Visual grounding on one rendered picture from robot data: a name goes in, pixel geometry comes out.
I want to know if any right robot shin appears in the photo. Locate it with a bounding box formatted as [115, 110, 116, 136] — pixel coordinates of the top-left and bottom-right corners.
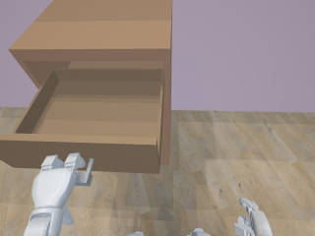
[193, 228, 204, 232]

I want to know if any cabinet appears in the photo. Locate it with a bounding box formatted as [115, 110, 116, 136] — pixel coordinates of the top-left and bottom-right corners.
[8, 0, 172, 165]

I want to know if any handle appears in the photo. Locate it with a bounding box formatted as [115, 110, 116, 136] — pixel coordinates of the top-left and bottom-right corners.
[75, 158, 95, 187]

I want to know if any left robot hand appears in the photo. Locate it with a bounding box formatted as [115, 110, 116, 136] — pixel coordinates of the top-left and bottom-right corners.
[31, 152, 86, 225]

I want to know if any drawer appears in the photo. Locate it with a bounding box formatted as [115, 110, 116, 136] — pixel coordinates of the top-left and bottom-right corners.
[0, 68, 165, 174]

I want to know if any left robot forearm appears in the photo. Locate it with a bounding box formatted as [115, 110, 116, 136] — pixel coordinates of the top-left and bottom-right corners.
[23, 206, 64, 236]

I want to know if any right robot hand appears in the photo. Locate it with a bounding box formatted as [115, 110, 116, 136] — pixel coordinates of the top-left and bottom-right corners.
[234, 197, 273, 236]

